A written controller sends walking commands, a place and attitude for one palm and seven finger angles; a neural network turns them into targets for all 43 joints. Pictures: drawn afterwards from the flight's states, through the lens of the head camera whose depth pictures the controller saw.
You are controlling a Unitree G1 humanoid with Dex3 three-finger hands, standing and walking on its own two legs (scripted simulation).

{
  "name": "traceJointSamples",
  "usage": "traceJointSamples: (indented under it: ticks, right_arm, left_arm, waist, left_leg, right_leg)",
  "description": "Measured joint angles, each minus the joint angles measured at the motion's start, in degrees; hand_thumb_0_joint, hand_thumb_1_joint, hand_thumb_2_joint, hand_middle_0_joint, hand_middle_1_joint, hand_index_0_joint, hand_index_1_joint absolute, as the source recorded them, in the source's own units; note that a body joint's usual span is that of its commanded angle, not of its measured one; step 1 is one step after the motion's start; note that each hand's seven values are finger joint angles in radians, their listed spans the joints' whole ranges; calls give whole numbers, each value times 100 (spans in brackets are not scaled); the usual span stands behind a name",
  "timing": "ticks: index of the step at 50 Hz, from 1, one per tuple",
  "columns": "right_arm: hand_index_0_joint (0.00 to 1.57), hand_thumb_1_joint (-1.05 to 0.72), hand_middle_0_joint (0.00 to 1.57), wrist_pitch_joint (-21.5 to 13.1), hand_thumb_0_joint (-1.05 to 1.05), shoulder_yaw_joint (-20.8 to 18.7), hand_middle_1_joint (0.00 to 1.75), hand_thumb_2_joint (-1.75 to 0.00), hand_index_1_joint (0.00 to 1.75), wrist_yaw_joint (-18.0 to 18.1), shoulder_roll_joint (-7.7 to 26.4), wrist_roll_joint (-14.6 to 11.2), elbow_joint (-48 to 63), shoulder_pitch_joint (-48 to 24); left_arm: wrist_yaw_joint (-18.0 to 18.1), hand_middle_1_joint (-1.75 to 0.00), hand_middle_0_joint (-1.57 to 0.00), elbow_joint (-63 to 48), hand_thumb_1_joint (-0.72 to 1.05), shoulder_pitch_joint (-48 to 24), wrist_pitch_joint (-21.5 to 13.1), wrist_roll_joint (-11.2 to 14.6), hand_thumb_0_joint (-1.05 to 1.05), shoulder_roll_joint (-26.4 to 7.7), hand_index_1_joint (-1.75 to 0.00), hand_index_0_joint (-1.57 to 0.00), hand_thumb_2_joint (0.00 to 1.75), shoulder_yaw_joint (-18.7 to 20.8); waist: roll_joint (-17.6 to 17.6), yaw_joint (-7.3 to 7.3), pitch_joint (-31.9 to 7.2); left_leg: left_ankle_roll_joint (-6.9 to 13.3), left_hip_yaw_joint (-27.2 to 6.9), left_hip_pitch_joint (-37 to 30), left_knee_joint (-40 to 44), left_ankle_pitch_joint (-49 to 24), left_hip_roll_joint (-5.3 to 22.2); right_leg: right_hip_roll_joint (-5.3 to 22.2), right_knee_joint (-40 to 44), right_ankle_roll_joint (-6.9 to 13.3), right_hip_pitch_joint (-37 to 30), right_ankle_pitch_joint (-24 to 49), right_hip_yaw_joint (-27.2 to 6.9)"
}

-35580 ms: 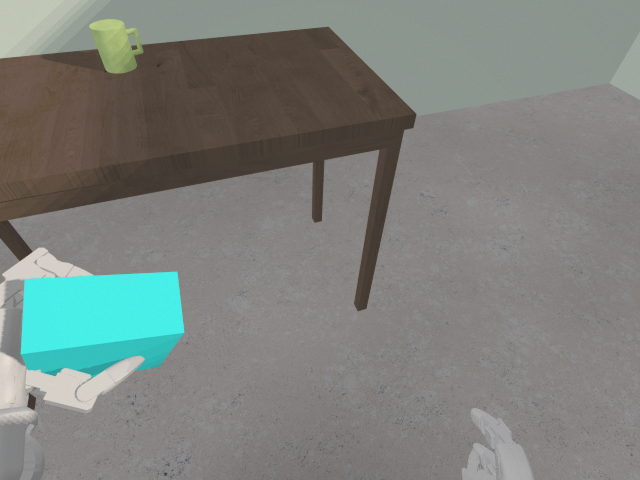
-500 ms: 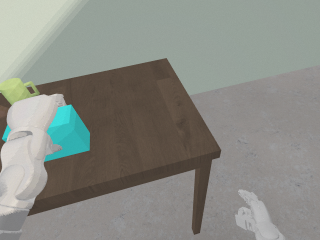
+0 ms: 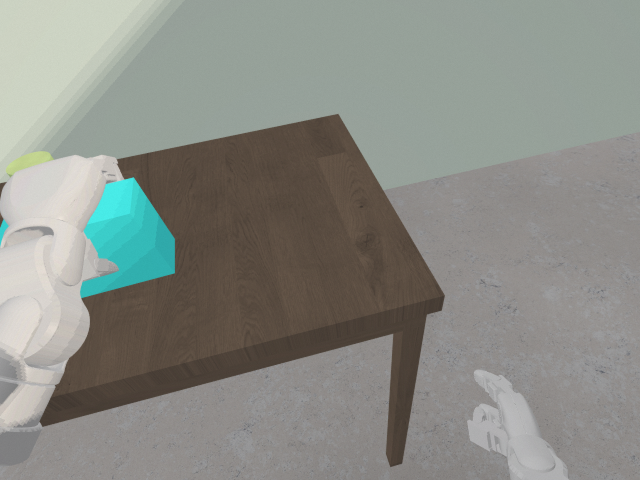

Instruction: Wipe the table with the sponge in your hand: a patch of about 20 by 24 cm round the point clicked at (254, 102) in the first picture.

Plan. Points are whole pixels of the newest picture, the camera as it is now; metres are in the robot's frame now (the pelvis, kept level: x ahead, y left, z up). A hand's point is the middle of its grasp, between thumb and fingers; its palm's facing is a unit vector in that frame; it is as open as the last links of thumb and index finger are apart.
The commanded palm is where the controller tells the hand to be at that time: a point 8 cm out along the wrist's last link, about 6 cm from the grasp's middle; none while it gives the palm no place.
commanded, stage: lift the sponge slowly off the table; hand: left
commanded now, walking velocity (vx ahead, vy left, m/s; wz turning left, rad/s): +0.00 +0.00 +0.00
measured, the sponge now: (105, 252) +0.29 +0.31 +0.17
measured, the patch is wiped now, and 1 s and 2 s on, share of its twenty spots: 1.00 1.00 1.00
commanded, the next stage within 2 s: bring the sponge back beside the body in 0.20 s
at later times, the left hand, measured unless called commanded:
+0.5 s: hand (98, 229) +0.29 +0.30 +0.21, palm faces +0.12 -0.01 -0.99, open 9.7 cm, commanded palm +0.24 +0.30 +0.29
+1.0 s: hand (91, 258) +0.25 +0.28 +0.20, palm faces +0.18 -0.05 -0.98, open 9.7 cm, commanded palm +0.20 +0.29 +0.28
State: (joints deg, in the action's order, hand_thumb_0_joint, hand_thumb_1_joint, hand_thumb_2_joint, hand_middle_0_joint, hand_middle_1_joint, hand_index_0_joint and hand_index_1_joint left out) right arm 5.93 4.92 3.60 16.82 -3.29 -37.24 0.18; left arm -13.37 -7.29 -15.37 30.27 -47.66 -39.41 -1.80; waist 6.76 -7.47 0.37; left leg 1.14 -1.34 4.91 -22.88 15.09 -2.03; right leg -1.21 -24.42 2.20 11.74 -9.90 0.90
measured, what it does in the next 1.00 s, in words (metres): stands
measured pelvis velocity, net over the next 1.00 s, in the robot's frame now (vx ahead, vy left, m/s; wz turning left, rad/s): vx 0.00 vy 0.00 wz -0.01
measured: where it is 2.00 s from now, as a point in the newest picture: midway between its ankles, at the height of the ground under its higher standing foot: outside the picture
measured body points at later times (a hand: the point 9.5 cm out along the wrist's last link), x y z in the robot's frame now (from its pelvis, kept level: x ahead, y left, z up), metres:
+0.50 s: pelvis +0.00 +0.00 +0.00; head +0.00 -0.05 +0.44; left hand +0.28 +0.29 +0.26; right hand +0.25 -0.20 -0.09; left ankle -0.03 +0.11 -0.74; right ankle +0.04 -0.10 -0.74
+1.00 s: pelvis +0.00 +0.00 +0.00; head -0.01 -0.06 +0.44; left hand +0.24 +0.28 +0.26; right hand +0.27 -0.18 -0.08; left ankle -0.03 +0.11 -0.74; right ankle +0.04 -0.10 -0.74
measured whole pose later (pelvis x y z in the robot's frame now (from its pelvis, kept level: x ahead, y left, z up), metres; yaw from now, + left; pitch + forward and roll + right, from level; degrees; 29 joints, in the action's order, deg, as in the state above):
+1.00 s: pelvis +0.00 +0.00 +0.00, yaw -1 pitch -4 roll +1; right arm 6.6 5.4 3.3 16.1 -3.1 -35.2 -1.0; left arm -12.1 -22.5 -2.5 31.2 -45.0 -38.9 0.5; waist 7.1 -8.8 0.4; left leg 1.0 -0.6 4.6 -24.4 16.3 -1.8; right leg -1.5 -26.6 2.3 12.0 -11.1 0.2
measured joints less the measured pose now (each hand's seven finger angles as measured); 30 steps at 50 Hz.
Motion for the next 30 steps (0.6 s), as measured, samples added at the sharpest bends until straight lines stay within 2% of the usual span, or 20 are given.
traceJointSamples:
  ticks: [7,16,24,30]
  right_arm:
    - [20,-90,20,2,2,3,30,-90,30,45,33,-2,16,30]
    - [20,-90,20,2,2,8,30,-90,30,20,-14,9,33,67]
    - [20,-90,20,61,2,-3,30,-90,30,-25,15,6,81,73]
    - [20,-90,20,35,2,-28,30,-90,30,0,35,10,95,84]
  left_arm:
    - [-227,-137,-76,-49,-49,-107,-87,-30,-1,-66,-138,-78,108,-114]
    - [-182,-137,-76,-18,-49,-220,-191,-23,-1,-80,-137,-78,108,-75]
    - [-213,-137,-76,-291,-49,157,-60,57,-1,-90,-138,-77,108,73]
    - [-177,-137,-76,-604,-49,478,-104,113,-1,-66,-138,-77,108,99]
  waist:
    - [-6,-4,20]
    - [-29,15,11]
    - [5,16,-3]
    - [4,-30,25]
  left_leg:
    - [4,-26,48,-52,8,-18]
    - [-9,-1,85,-70,19,-8]
    - [-5,51,124,-138,71,-1]
    - [-3,28,98,-181,105,-6]
  right_leg:
    - [20,-54,-1,40,-22,25]
    - [7,-85,7,93,-26,1]
    - [-7,-181,4,162,-73,-48]
    - [0,-226,5,128,-118,-26]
